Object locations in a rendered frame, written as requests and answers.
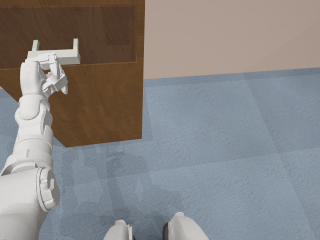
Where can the robot left upper arm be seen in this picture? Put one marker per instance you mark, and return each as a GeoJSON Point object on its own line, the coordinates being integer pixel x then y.
{"type": "Point", "coordinates": [26, 197]}

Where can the cabinet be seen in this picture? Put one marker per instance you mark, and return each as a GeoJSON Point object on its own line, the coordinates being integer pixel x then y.
{"type": "Point", "coordinates": [104, 102]}

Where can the robot left shin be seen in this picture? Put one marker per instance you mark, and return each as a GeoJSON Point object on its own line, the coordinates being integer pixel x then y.
{"type": "Point", "coordinates": [120, 222]}

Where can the handle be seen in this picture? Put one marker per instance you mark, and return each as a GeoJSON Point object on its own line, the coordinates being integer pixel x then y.
{"type": "Point", "coordinates": [65, 56]}

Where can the drawer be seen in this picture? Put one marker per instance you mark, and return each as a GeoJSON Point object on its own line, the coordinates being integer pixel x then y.
{"type": "Point", "coordinates": [106, 32]}

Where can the left robot forearm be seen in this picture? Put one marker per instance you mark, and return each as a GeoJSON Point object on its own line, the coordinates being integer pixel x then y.
{"type": "Point", "coordinates": [34, 142]}

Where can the robot right thigh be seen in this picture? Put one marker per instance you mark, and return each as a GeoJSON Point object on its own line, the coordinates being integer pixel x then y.
{"type": "Point", "coordinates": [184, 228]}

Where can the robot left hand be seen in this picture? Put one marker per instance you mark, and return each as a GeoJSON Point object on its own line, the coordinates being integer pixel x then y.
{"type": "Point", "coordinates": [33, 80]}

